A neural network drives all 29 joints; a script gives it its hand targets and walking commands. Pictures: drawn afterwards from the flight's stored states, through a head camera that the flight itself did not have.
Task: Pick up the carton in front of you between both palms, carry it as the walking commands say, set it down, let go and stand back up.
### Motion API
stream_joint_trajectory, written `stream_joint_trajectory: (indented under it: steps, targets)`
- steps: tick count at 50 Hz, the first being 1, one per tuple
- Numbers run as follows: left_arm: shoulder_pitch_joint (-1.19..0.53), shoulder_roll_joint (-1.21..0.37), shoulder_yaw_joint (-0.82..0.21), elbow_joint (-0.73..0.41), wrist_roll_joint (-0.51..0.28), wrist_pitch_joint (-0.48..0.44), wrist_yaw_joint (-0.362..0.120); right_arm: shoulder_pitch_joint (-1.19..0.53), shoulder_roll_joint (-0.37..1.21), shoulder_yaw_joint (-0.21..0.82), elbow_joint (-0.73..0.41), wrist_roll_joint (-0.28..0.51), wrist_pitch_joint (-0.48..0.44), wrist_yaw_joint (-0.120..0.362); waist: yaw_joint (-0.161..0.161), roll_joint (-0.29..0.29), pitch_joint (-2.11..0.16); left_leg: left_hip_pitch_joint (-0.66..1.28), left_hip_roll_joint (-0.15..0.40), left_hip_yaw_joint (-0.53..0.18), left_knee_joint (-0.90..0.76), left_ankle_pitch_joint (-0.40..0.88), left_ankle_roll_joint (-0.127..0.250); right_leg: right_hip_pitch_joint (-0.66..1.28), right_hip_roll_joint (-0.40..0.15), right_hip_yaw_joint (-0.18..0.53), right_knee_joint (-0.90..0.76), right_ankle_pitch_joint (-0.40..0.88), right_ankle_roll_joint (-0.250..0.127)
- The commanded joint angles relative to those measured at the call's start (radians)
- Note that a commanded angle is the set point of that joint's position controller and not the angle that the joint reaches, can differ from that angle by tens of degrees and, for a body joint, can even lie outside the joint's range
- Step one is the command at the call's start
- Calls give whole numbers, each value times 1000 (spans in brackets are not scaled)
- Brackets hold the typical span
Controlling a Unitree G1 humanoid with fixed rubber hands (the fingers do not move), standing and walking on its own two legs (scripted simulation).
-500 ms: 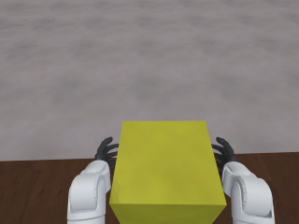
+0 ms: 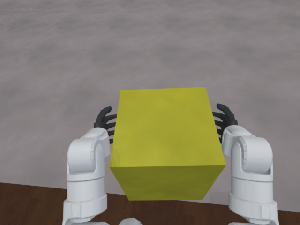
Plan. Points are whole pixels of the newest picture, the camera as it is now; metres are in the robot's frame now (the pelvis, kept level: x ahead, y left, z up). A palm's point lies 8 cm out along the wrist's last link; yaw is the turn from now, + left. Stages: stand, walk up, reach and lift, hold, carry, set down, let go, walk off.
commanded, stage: carry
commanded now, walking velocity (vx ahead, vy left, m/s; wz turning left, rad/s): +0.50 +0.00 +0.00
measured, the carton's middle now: (164, 148) +0.33 +0.01 +0.03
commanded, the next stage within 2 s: none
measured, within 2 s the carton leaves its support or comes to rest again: neither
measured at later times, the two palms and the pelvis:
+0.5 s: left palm (129, 54) +0.71 +0.15 +0.07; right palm (209, 56) +0.68 -0.15 +0.08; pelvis +0.32 +0.04 +0.00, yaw -2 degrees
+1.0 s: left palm (133, 41) +0.99 +0.18 -0.02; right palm (188, 35) +1.05 -0.11 -0.03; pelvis +0.66 -0.02 -0.09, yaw +9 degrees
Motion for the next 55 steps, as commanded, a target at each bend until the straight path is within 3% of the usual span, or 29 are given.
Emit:
stream_joint_trajectory:
  steps: [1,6,9,11,12,13,14,15,16,17,19,21,23,26,28,31,33,34,36,37,38,39,40,41,42,43,45,50,55]
  targets:
    - [-750,-902,-737,-7,-474,-33,-272,-668,883,709,30,398,-39,200,-17,-113,-374,-121,18,18,-99,68,-13,339,-259,270,-177,232,-109]
    - [-844,-911,-664,122,-458,-53,-254,-805,910,666,144,431,-54,196,14,-104,-329,-98,-32,92,-446,213,1,393,-185,175,-107,471,-89]
    - [-907,-938,-626,170,-453,-58,-242,-874,941,637,192,453,-54,202,19,-154,-317,33,-73,147,-617,282,27,407,-174,129,-74,574,-50]
    - [-941,-963,-612,187,-451,-56,-235,-907,960,612,214,459,-49,206,-30,-178,-390,262,-91,140,-658,362,54,394,-173,89,55,703,-8]
    - [-949,-978,-606,191,-450,-52,-233,-890,965,593,237,456,-48,208,-102,-120,-462,447,-138,195,-679,366,52,357,-128,19,252,748,27]
    - [-969,-987,-608,192,-451,-51,-231,-866,969,573,254,448,-47,213,-157,-26,-496,634,-45,72,-661,373,45,184,-85,41,462,523,44]
    - [-965,-1026,-597,207,-444,-42,-230,-883,937,549,271,433,-52,212,-122,247,-632,941,205,-369,-645,379,214,-149,10,107,737,95,72]
    - [-957,-1009,-587,196,-431,-41,-224,-853,989,558,287,454,-51,218,-147,328,-638,1019,248,-540,-746,310,258,-349,89,173,899,-279,77]
    - [-980,-1024,-585,177,-423,-44,-214,-885,1019,563,241,473,-52,227,-147,269,-590,1013,239,-493,-734,375,251,-449,54,228,961,-273,57]
    - [-992,-1034,-577,152,-412,-49,-204,-934,1055,581,193,501,-53,234,-152,123,-559,957,217,-423,-718,450,220,-467,14,256,898,-219,43]
    - [-995,-1048,-576,92,-392,-55,-187,-1024,1100,627,89,549,-59,239,-130,55,-533,851,202,-332,-719,477,187,-427,-28,263,754,-143,51]
    - [-961,-1044,-590,41,-377,-57,-173,-1040,1108,655,16,571,-63,235,-122,58,-539,825,194,-297,-736,446,182,-397,-30,250,639,-139,64]
    - [-924,-1024,-614,-2,-367,-61,-165,-1006,1083,674,-27,566,-64,229,-131,80,-534,830,184,-237,-720,561,195,-408,-14,209,521,-172,75]
    - [-884,-968,-656,-33,-353,-67,-161,-934,1031,700,-41,545,-65,226,-155,99,-552,894,144,-152,-654,739,172,-436,-5,165,432,70,70]
    - [-870,-936,-665,-22,-345,-65,-168,-884,993,707,-3,527,-66,228,-200,107,-520,1007,73,-134,-593,660,142,-556,5,157,304,256,72]
    - [-846,-879,-645,37,-316,-54,-184,-841,968,715,83,520,-68,239,-209,48,-422,790,8,-94,-570,407,125,-304,15,140,-46,536,74]
    - [-839,-849,-613,94,-296,-46,-196,-862,966,712,149,527,-72,250,-181,94,-378,644,11,-95,-510,279,110,-135,-16,168,-94,648,57]
    - [-824,-832,-590,135,-283,-44,-199,-875,969,709,185,530,-72,254,-151,79,-362,598,-3,-88,-452,240,101,-56,-30,161,-123,678,59]
    - [-797,-797,-526,213,-258,-40,-206,-901,974,690,260,535,-72,261,-21,3,-406,438,-49,-36,-160,247,61,265,-54,112,-93,581,64]
    - [-806,-773,-502,252,-251,-38,-214,-921,976,673,291,541,-72,262,-26,-159,-437,200,-90,-25,73,-160,28,480,-186,227,67,826,69]
    - [-799,-758,-485,306,-259,-35,-215,-944,988,652,328,544,-58,256,-50,-307,-527,-50,-112,-81,247,-400,1,725,-363,450,216,992,12]
    - [-796,-775,-469,337,-269,-35,-217,-926,985,629,344,526,-47,242,-12,-305,-601,-130,-101,-101,326,-326,-5,742,-442,630,130,603,-63]
    - [-822,-816,-472,314,-293,-41,-222,-955,1008,624,315,526,-46,235,-6,-241,-581,-157,-82,-97,308,-255,-7,636,-431,720,-1,199,-88]
    - [-882,-876,-489,265,-322,-44,-230,-987,1047,618,292,526,-51,229,-11,-150,-526,-164,-63,-91,308,-201,-11,542,-417,707,-53,96,-82]
    - [-962,-938,-513,211,-355,-51,-235,-1026,1080,616,251,532,-57,223,-13,-112,-483,-155,-35,-102,243,-81,-10,458,-385,605,-34,263,-77]
    - [-1002,-985,-529,174,-389,-56,-235,-1040,1105,621,228,535,-62,216,-23,-117,-475,-125,-24,-86,214,-53,-17,401,-355,521,-31,364,-65]
    - [-1032,-1047,-561,116,-433,-66,-236,-1012,1130,624,185,525,-75,197,-28,-129,-481,-134,-19,-52,156,-19,-32,369,-303,397,-36,372,-60]
    - [-936,-1089,-641,30,-464,-103,-243,-843,1114,654,132,447,-113,157,-8,-145,-524,-265,-36,20,20,43,-5,550,-257,243,29,670,-54]
    - [-863,-1046,-723,-16,-475,-142,-258,-744,1041,702,86,392,-149,151,25,-119,-469,-171,-104,138,-391,225,47,607,-200,100,51,861,-15]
